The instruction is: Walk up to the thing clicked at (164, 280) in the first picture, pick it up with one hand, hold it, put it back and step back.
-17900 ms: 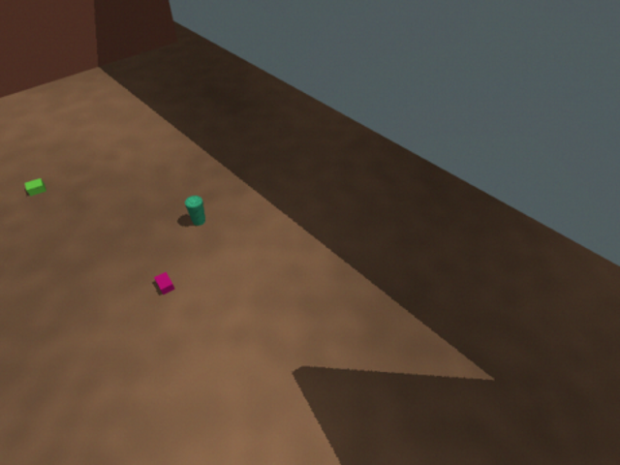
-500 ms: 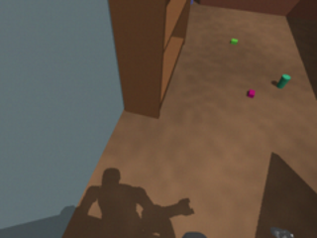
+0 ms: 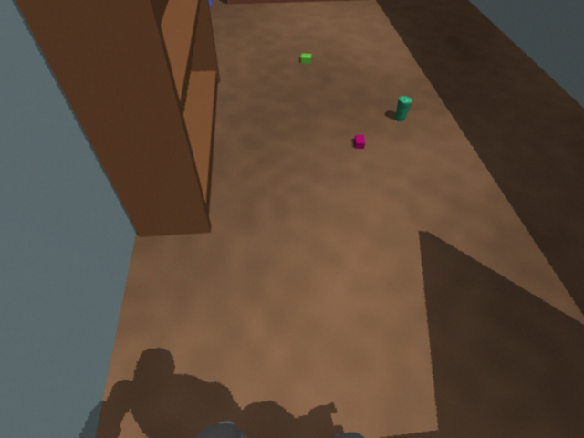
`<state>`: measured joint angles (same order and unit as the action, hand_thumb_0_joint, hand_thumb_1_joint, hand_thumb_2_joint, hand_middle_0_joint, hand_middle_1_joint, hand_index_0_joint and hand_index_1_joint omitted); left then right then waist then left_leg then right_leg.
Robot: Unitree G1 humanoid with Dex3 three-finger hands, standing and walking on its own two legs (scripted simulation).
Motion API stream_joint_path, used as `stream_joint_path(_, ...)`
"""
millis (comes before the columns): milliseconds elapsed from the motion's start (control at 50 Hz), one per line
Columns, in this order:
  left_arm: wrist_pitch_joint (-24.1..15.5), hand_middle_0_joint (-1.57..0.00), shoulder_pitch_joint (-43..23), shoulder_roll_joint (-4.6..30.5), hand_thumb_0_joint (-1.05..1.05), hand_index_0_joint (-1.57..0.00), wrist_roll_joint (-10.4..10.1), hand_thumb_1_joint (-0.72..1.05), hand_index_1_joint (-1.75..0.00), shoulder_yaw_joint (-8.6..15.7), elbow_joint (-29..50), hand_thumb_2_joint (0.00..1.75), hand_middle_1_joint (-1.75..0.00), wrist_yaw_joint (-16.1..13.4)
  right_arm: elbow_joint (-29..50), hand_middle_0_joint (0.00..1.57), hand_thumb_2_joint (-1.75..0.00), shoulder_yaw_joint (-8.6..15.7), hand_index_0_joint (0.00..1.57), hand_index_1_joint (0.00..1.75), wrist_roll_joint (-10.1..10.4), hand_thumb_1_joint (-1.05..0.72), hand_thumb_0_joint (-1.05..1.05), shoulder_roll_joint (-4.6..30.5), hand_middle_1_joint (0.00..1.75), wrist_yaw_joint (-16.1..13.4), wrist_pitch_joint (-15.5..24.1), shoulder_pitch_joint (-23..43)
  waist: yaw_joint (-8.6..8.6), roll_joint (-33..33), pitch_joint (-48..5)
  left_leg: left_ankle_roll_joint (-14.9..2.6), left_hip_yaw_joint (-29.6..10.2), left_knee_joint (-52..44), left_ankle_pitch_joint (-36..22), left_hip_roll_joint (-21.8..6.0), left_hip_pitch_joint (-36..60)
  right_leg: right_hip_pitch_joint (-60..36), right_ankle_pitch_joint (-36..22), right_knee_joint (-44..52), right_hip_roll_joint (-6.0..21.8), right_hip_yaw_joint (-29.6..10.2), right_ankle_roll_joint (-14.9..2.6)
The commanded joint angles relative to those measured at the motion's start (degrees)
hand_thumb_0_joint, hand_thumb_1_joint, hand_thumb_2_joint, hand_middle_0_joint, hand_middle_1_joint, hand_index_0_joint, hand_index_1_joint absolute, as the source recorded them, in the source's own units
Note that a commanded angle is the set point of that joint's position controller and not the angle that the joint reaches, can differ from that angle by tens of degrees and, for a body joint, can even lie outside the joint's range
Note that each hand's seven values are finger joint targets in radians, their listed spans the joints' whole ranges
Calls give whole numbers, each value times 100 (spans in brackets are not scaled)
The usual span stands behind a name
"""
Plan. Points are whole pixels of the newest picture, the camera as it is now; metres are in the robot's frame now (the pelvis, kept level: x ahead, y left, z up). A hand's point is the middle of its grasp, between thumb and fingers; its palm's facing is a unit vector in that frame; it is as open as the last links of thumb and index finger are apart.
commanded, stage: walk up
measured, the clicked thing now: (359, 141) +1.55 -0.38 -0.72
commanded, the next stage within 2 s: stand in 1.40 s
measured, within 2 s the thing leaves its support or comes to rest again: neither
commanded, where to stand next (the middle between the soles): +0.09 -0.01 m, yaw -23 degrees
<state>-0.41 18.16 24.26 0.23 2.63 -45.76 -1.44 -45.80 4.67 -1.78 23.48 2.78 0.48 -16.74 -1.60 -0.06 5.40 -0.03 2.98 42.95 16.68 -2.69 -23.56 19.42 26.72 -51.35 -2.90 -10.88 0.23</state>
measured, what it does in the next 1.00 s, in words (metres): steps on the spot, turning right: right foot, then left foot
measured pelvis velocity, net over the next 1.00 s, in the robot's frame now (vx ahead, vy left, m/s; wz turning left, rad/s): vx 0.02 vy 0.02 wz -0.39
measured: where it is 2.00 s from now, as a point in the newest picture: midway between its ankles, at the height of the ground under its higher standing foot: outside the picture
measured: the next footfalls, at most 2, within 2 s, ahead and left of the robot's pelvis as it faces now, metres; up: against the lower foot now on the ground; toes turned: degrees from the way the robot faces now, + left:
right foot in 0.26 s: +0.04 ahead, -0.12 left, +0.00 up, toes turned -19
left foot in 0.56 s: +0.12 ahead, +0.13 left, +0.00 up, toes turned -18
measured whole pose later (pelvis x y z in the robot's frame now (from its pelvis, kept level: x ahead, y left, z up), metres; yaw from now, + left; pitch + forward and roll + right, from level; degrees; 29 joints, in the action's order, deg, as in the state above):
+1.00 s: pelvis +0.02 +0.02 +0.01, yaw -22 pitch -3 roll +0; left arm -0.9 10.6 22.2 0.4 1.4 -55.3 -0.5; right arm -54.9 1.4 -0.3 23.7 0.6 0.7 -11.8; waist -0.9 1.0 4.8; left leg 0.8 3.2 41.4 20.8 -3.7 -17.2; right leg 19.1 19.9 -41.7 -0.9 -3.2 0.2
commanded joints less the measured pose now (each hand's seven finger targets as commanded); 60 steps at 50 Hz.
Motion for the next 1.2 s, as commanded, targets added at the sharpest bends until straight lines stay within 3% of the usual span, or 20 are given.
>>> stream_joint_path(0,-210,-20,19,1391,0,-20,-9,90,-30,376,370,90,-30,-93,579,20,-90,522,20,30,21,-90,0,1725,30,-170,237,-5,-110,758,-108,-1345,-2939,-2712,1483,-2112,900,1641,241,-1752,200,389,-122)
stream_joint_path(60,-214,-20,207,1151,0,-20,-44,90,-30,373,176,90,-30,114,519,20,-90,406,20,30,17,-90,0,1660,30,-196,241,204,-9,1184,-95,-1132,-1342,-2226,453,-1560,629,1129,-17,-628,440,816,-144)
stream_joint_path(200,-188,-20,311,957,0,-20,75,90,-30,482,91,90,-30,111,659,20,-90,224,20,30,107,-90,0,1407,30,-197,65,289,243,835,-745,-788,-302,-447,-1378,-1459,259,-669,-1002,1583,-5,1423,-266)
stream_joint_path(220,-218,-20,403,1171,0,-20,117,90,-30,572,67,90,-30,65,677,20,-90,146,20,30,123,-90,0,1161,30,-210,42,239,349,336,-797,-528,-86,269,-795,-1229,-331,-1167,-945,1925,201,831,-418)
stream_joint_path(240,-254,-20,349,1677,0,-20,181,90,-30,689,200,90,-30,16,813,20,-90,38,20,30,186,-90,0,800,30,-220,23,235,325,-1187,-594,-149,298,1517,371,-485,-1451,-1388,-1235,2558,1444,-1506,-865)
stream_joint_path(260,-245,-20,149,1875,0,-20,135,90,-30,653,335,90,-30,-9,846,20,-90,101,20,30,192,-90,0,1040,30,-341,-36,685,437,-1137,-504,-100,-181,1899,2015,-192,-1232,-527,-1870,2709,2247,-2593,-1744)
stream_joint_path(280,-228,-20,-36,1775,0,-20,97,90,-30,626,391,90,-30,-11,703,20,-90,177,20,30,168,-90,0,1218,30,-389,-48,576,322,-825,-439,-76,-441,2199,2071,-327,-1034,-269,-2055,2558,2190,-2347,-1822)
stream_joint_path(360,-226,-20,-296,1395,0,-20,74,90,-30,481,413,90,-30,-71,248,20,-90,101,20,30,216,-90,0,1160,30,-374,22,112,105,-979,-742,-97,-270,1766,1051,-229,-780,-523,-3484,1878,1338,-1207,-1278)
stream_joint_path(520,-91,-20,-591,1182,0,-20,23,90,-30,349,460,90,-30,-42,-78,20,-90,111,20,30,80,-90,0,1063,30,-359,199,-159,-124,-664,-948,-229,-109,-910,210,175,1208,616,-2663,983,853,-651,-904)
stream_joint_path(560,-72,-20,-521,768,0,-20,-51,90,-30,219,445,90,-30,-69,33,20,-90,287,20,30,10,-90,0,1946,30,-366,266,110,-135,1351,-742,-1180,-3140,-2227,592,-2131,1247,1702,39,-479,-352,355,-178)
stream_joint_path(580,-89,-20,-698,1264,0,-20,48,90,-30,341,344,90,-30,-128,105,20,-90,366,20,30,58,-90,0,2073,30,-320,273,443,-131,1148,-495,-1789,-3635,-2265,421,-2699,856,1555,735,-1070,25,145,-98)
stream_joint_path(640,-136,-20,-561,1101,0,-20,-22,90,-30,375,42,90,-30,-5,39,20,-90,200,20,30,9,-90,0,1610,30,-377,320,515,58,754,-191,-1151,-1755,-1686,-965,-1594,897,1316,293,-828,120,408,-140)
stream_joint_path(760,-258,-20,-178,778,0,-20,48,90,-30,330,-393,90,-30,58,-7,20,-90,40,20,30,64,-90,0,1371,30,-275,126,669,292,1039,-676,-687,-531,-638,-1529,-1058,623,-776,-1136,2154,-77,1335,-213)
stream_joint_path(800,-354,-20,-59,1324,0,-20,135,90,-30,466,-427,90,-30,-38,56,20,-90,-156,20,30,149,-90,0,797,30,-282,116,513,316,-393,-897,-133,-179,558,-715,-523,-679,-1911,-1797,2497,998,-843,-628)
stream_joint_path(820,-338,-20,-356,1511,0,-20,54,90,-30,421,-386,90,-30,-37,22,20,-90,-126,20,30,178,-90,0,873,30,-336,71,780,275,-586,-809,-83,-185,528,1334,-214,-336,-962,-1975,2566,1905,-1781,-1413)
stream_joint_path(840,-327,-20,-644,1488,0,-20,72,90,-30,392,-287,90,-30,-7,-122,20,-90,-37,20,30,166,-90,0,1069,30,-357,61,694,154,-481,-628,-98,-321,804,1701,-253,90,-333,-1676,2568,2022,-1793,-1566)
stream_joint_path(940,-235,-20,-1238,880,0,-20,-9,90,-30,153,-427,90,-30,50,-633,20,-90,-5,20,30,86,-90,0,1333,30,-299,238,344,-78,97,-556,-543,-1384,-1807,283,-942,1050,444,-1446,1496,462,270,-331)
stream_joint_path(1000,-257,-20,-843,936,0,-20,18,90,-30,181,-841,90,-30,58,-665,20,-90,-113,20,30,99,-90,0,1357,30,-231,208,1058,330,219,-352,-667,-1291,-1897,781,-1154,165,-615,-603,1871,337,425,-312)
stream_joint_path(1060,-294,-20,-1257,1145,0,-20,5,90,-30,177,-938,90,-30,85,-881,20,-90,-187,20,30,135,-90,0,1123,30,-232,162,972,62,-32,-132,-194,-401,-1423,646,-365,506,-127,-694,2588,860,-594,-584)
stream_joint_path(1180,-286,-20,-1504,915,0,-20,-34,90,-30,70,-1247,90,-30,66,-1231,20,-90,-219,20,30,184,-90,0,1084,30,-241,202,1092,78,-169,-692,-265,-375,-1862,-366,-563,1250,-590,-2266,2492,696,-68,-339)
